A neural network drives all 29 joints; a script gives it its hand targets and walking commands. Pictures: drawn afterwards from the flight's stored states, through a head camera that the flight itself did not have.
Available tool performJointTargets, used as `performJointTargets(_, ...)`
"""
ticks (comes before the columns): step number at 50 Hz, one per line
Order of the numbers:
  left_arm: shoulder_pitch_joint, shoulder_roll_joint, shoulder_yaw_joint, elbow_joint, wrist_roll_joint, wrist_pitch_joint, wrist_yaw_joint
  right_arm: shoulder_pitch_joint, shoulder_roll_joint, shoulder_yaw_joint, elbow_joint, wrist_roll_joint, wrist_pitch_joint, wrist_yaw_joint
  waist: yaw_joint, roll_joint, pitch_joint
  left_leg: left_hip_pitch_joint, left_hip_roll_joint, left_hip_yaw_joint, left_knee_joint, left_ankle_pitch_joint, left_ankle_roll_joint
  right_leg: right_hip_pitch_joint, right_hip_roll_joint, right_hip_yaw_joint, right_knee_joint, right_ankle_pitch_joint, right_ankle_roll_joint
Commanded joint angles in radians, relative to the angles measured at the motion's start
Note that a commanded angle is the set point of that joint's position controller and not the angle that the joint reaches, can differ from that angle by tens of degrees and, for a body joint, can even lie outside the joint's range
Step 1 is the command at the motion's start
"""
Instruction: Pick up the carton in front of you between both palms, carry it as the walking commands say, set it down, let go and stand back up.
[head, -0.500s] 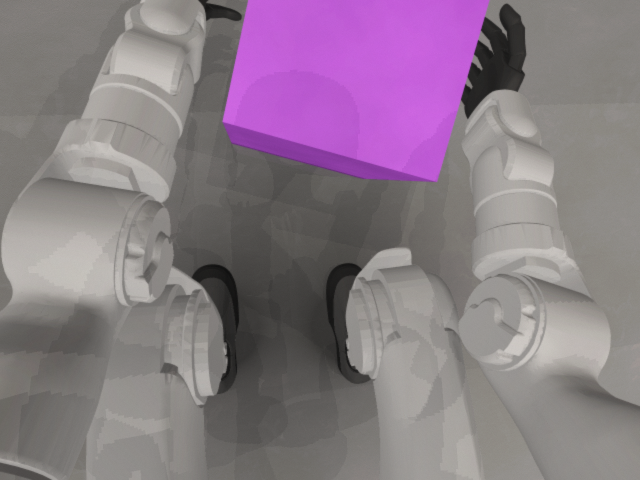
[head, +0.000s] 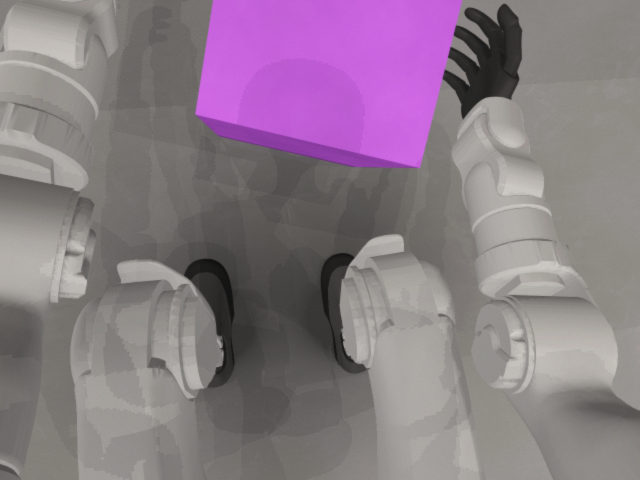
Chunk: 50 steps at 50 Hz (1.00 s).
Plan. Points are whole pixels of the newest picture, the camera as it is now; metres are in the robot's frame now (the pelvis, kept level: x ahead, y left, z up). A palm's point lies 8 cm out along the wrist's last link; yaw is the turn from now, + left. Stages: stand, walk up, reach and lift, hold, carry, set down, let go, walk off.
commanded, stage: set down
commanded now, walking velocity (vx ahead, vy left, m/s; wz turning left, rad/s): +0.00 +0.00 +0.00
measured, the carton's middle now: (315, 63) +0.52 -0.04 -0.24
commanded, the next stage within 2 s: let go in 0.92 s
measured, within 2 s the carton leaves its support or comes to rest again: neither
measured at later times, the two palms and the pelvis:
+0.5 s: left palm out of the picture +0.58 +0.17 +0.01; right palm out of the picture +0.47 -0.20 +0.02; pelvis +0.02 +0.00 +0.12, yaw +0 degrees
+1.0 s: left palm out of the picture +0.57 +0.18 +0.16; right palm out of the picture +0.46 -0.21 +0.17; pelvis +0.04 +0.01 +0.25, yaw +3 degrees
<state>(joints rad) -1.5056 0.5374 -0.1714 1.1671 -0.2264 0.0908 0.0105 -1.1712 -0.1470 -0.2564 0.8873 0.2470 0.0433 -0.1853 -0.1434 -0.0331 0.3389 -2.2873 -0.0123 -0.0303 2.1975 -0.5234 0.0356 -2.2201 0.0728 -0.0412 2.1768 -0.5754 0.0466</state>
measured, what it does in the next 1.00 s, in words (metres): rises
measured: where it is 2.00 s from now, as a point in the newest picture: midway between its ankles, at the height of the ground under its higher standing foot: (282, 337)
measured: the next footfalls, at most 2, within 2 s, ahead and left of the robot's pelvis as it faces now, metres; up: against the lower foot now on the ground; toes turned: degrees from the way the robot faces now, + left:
none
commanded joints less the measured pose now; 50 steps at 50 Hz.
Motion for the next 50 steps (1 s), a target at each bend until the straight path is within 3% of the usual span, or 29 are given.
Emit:
performJointTargets(1, -0.256, 0.081, 0.069, -0.146, 0.046, 0.000, -0.001, -0.113, -0.107, -0.008, -0.218, -0.010, 0.011, -0.022, -0.059, 0.213, -1.420, 0.866, 0.005, 0.004, -0.181, 0.215, -0.003, 0.569, -0.015, -0.064, -0.266, 0.331, 0.018)
performJointTargets(6, -0.172, 0.086, 0.179, -0.156, 0.139, 0.036, -0.012, -0.053, -0.039, -0.014, -0.282, -0.048, 0.068, -0.038, -0.017, 0.175, -1.293, 0.768, -0.011, 0.022, -0.282, 0.138, 0.016, 0.566, 0.006, -0.048, -0.366, 0.269, 0.023)
performJointTargets(11, -0.124, 0.057, 0.214, -0.129, 0.165, 0.027, -0.039, -0.013, 0.009, -0.040, -0.264, -0.092, 0.074, -0.026, -0.024, 0.158, -1.195, 0.717, -0.017, 0.007, -0.368, 0.141, 0.019, 0.529, 0.008, -0.035, -0.435, 0.278, 0.033)
performJointTargets(19, -0.103, 0.019, 0.210, -0.188, 0.184, 0.052, -0.062, 0.059, -0.001, -0.081, -0.319, -0.123, 0.087, -0.009, -0.070, 0.240, -1.345, 0.926, -0.029, 0.001, -0.504, 0.220, 0.000, 0.546, 0.009, -0.061, -0.555, 0.334, 0.039)
performJointTargets(26, -0.074, 0.012, 0.238, -0.273, 0.226, 0.094, -0.064, 0.111, -0.010, -0.087, -0.394, -0.115, 0.114, 0.010, -0.065, 0.284, -1.431, 1.129, -0.038, -0.005, -0.624, 0.303, -0.012, 0.567, 0.012, -0.083, -0.670, 0.368, 0.043)
performJointTargets(45, 0.032, -0.057, 0.277, -0.255, 0.283, 0.118, -0.089, 0.210, 0.008, -0.140, -0.387, -0.174, 0.125, 0.067, -0.090, 0.261, -1.326, 1.414, -0.037, -0.046, -0.985, 0.384, -0.024, 0.731, -0.006, -0.078, -1.014, 0.419, 0.048)
performJointTargets(50, 0.145, -0.094, 0.329, -0.248, 0.330, 0.099, -0.075, 0.295, 0.025, -0.133, -0.376, -0.212, 0.106, 0.102, -0.062, 0.237, -1.340, 1.491, -0.038, -0.044, -1.078, 0.446, -0.027, 0.838, -0.008, -0.070, -1.095, 0.455, 0.047)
